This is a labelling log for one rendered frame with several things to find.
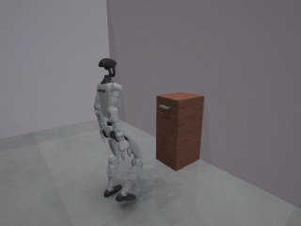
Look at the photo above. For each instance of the handle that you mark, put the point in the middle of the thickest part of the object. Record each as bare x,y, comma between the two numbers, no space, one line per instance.
164,107

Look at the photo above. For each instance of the robot right hand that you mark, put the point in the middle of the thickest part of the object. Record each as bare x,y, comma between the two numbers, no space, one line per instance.
124,145

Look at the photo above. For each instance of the left robot shin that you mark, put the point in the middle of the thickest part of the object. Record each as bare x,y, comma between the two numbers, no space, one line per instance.
112,172

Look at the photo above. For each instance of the right robot forearm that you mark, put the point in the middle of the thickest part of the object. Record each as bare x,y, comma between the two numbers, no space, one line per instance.
114,113

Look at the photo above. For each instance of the humanoid robot torso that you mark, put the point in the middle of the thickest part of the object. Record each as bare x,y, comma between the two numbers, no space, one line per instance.
104,96

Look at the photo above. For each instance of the robot right upper arm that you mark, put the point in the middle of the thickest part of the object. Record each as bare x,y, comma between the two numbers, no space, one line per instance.
116,90

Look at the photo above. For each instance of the drawer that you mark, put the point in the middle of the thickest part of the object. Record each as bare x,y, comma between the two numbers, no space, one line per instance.
172,104

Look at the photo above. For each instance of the left robot forearm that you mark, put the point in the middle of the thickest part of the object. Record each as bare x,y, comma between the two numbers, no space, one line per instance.
100,118

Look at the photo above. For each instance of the cabinet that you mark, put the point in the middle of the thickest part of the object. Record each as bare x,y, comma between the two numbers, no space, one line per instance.
178,138

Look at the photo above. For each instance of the robot left hand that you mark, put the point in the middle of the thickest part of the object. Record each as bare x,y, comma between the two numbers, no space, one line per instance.
102,136

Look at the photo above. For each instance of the robot left upper arm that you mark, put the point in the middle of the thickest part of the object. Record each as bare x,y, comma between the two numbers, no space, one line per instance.
97,104

